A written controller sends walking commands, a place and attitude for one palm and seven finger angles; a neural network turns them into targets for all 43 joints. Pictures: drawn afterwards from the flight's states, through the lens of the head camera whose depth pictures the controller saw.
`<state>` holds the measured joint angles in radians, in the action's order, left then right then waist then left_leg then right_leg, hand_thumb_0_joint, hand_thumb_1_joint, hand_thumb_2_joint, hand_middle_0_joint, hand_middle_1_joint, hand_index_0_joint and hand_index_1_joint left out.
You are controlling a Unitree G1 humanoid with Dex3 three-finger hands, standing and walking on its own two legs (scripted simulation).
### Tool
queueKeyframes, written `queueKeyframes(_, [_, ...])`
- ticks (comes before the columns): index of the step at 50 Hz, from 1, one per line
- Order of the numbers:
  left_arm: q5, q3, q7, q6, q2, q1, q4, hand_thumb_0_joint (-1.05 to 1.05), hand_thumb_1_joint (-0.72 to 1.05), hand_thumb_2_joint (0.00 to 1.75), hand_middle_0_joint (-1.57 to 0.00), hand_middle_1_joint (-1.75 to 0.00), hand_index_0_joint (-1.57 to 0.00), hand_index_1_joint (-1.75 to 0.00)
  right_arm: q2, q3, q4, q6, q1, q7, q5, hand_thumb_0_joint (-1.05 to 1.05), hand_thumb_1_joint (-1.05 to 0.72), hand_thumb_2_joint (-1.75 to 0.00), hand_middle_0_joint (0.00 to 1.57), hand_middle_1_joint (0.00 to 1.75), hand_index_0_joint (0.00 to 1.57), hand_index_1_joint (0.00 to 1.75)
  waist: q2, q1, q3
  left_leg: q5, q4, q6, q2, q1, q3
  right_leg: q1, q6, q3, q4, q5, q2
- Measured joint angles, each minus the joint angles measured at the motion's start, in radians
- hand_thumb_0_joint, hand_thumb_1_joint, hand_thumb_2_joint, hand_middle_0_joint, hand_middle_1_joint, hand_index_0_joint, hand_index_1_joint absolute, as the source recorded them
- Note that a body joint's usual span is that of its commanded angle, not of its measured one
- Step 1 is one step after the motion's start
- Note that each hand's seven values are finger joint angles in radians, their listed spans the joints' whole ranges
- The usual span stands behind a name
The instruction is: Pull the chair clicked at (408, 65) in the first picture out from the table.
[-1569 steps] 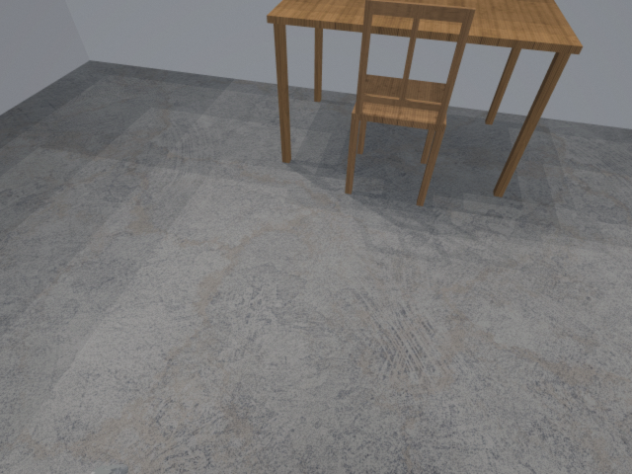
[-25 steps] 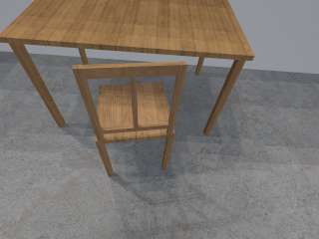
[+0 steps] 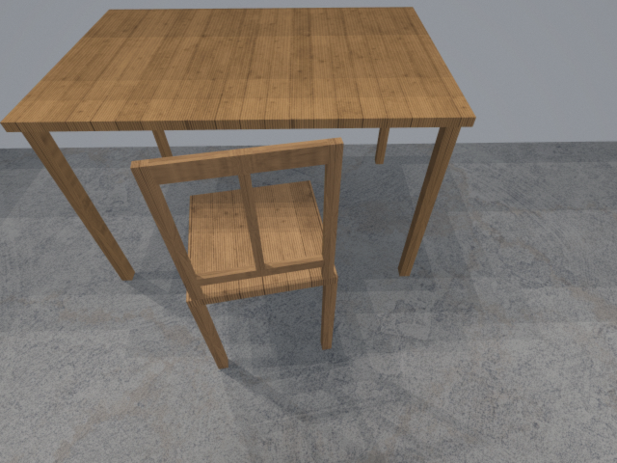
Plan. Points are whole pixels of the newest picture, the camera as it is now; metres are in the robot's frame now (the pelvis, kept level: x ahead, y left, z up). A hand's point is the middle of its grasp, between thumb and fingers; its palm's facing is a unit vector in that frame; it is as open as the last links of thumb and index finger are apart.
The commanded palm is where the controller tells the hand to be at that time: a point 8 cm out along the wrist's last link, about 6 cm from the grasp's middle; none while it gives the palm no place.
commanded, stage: let the arm hang, fingers relaxed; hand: left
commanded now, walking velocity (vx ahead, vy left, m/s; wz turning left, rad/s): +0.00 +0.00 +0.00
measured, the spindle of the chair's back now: (253, 225) +0.58 +0.14 -0.10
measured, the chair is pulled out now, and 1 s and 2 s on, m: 0.16 0.16 0.16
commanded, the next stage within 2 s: look to check the result in 0.20 s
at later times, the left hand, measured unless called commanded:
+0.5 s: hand out of the picture +0.02 +0.17 -0.17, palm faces +0.01 -0.98 -0.20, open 7.3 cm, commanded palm none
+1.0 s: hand out of the picture +0.04 +0.17 -0.17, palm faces +0.01 -0.98 -0.20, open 7.3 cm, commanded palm none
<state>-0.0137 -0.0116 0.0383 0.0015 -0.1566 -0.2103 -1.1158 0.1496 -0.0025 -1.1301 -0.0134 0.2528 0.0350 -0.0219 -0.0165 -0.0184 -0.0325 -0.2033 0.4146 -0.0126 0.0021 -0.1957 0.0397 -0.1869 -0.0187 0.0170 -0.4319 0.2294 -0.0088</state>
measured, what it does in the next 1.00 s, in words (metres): stands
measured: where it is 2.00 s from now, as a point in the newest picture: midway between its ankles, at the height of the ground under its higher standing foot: outside the picture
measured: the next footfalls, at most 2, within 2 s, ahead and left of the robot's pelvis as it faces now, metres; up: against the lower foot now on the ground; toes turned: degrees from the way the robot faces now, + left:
none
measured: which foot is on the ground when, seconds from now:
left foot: down 0.00-1.00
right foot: down 0.00-1.00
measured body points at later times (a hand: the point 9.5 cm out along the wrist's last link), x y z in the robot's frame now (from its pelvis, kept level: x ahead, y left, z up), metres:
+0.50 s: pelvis +0.01 -0.01 +0.00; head +0.03 -0.01 +0.45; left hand +0.02 +0.22 -0.16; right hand +0.02 -0.23 -0.16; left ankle +0.01 +0.11 -0.74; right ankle +0.00 -0.11 -0.74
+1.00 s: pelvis +0.03 -0.01 +0.00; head +0.04 -0.01 +0.45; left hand +0.04 +0.22 -0.16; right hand +0.03 -0.23 -0.16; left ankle +0.01 +0.11 -0.74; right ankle +0.00 -0.11 -0.74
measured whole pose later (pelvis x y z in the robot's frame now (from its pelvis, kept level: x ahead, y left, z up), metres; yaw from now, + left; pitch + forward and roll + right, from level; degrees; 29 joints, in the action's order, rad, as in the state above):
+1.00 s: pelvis +0.03 -0.01 +0.00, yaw +0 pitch -1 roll +0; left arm -0.01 -0.01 0.04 -0.01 -0.16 -0.24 -1.14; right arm 0.16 0.01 -1.15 -0.01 0.23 0.04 -0.02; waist 0.00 -0.01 -0.04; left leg -0.22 0.36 0.00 -0.01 -0.13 0.04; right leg -0.12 -0.03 0.01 -0.37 0.24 -0.02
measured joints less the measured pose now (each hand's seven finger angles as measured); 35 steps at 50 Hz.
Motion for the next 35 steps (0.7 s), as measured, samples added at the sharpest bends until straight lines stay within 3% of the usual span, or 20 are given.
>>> queueKeyframes(35, [0.003,0.009,-0.005,-0.006,0.013,-0.041,-0.035,0.0,0.92,0.9,-0.2,-0.3,-0.2,-0.3,0.005,0.006,-0.017,0.004,-0.024,0.005,0.005,0.01,-0.91,-0.9,0.2,0.3,0.2,0.3,0.011,0.01,-0.012,-0.007,-0.046,0.011,-0.01,0.049,-0.001,0.051,-0.008,0.0,0.053,0.003,-0.011])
